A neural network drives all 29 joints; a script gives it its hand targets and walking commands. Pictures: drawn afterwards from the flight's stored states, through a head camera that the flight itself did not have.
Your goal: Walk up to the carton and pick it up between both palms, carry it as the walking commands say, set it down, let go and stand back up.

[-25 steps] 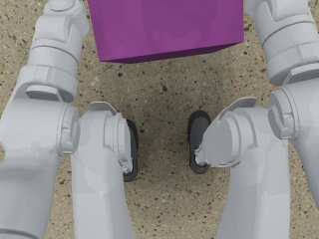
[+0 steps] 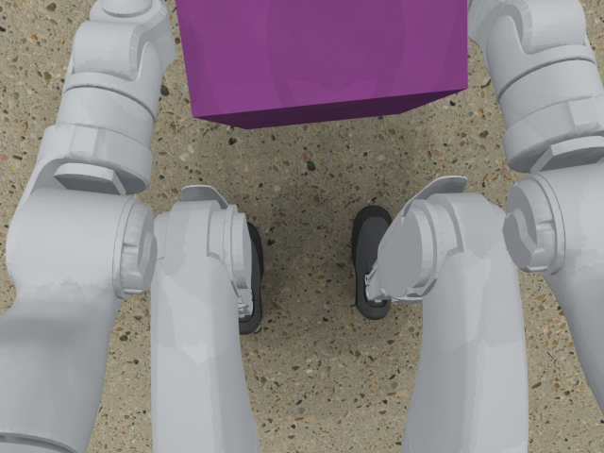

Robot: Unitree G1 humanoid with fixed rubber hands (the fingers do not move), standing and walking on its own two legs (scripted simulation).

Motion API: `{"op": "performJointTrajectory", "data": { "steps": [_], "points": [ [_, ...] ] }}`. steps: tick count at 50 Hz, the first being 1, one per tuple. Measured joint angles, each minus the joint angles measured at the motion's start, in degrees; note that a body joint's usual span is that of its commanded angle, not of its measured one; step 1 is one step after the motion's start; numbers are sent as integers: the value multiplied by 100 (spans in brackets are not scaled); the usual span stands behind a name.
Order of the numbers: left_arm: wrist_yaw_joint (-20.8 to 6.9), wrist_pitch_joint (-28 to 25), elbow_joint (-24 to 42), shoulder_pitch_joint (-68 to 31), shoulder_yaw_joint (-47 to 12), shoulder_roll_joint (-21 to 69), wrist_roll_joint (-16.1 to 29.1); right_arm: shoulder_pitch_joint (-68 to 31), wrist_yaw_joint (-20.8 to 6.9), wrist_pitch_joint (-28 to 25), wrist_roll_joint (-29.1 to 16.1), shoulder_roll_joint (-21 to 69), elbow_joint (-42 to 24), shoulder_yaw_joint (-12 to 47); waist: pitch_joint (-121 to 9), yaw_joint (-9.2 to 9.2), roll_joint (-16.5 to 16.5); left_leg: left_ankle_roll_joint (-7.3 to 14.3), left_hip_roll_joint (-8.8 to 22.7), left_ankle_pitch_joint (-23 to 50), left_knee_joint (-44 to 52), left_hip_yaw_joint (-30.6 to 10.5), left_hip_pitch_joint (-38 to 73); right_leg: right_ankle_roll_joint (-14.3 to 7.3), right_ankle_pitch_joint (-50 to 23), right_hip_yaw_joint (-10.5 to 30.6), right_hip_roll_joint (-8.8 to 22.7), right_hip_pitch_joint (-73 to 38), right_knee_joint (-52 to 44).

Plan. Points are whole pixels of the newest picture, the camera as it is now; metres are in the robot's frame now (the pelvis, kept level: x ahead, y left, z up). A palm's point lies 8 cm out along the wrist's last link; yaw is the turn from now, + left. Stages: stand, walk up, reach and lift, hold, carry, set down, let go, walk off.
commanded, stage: reach and lift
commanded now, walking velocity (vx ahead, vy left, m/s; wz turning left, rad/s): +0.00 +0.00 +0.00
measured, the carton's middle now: (316, 21) +0.53 +0.00 -0.18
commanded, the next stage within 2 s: none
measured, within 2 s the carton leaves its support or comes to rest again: neither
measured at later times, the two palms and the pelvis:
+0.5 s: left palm out of the picture +0.54 +0.17 -0.04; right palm out of the picture +0.55 -0.16 -0.04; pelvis -0.01 +0.00 +0.04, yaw +0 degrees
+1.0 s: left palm out of the picture +0.51 +0.17 +0.03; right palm out of the picture +0.53 -0.15 +0.03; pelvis -0.03 +0.00 +0.09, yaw +1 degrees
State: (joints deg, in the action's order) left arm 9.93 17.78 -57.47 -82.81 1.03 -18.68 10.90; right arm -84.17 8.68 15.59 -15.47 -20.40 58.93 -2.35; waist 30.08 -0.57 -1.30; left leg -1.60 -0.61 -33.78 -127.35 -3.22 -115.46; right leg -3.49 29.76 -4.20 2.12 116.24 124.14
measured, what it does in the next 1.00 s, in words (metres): rises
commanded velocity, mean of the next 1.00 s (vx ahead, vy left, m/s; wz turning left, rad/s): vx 0.00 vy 0.00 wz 0.00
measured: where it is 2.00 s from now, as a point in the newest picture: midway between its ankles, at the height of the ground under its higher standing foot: (308, 289)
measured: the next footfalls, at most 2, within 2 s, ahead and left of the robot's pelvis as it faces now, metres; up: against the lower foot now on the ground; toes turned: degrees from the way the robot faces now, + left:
none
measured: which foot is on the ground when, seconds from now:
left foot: down 0.00-1.00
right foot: down 0.00-1.00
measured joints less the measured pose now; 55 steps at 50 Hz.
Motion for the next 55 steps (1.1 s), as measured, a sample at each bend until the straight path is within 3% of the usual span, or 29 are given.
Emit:
{"op": "performJointTrajectory", "data": {
  "steps": [35, 55],
  "points": [
    [-177, 839, 1070, 321, 727, 270, -742, 390, 58, 897, 311, 173, -1193, -601, 0, -2, 0, 10, -6, 310, 1129, -14, 1185, 51, -252, 0, -51, -1236, -1128],
    [-359, 1174, 1181, 438, 968, 372, -1116, 603, 40, 1134, 600, 402, -1333, -885, -3, -2, 0, 5, -7, 474, 1898, -23, 2065, 52, -387, 1, -85, -2129, -1881]
  ]
}}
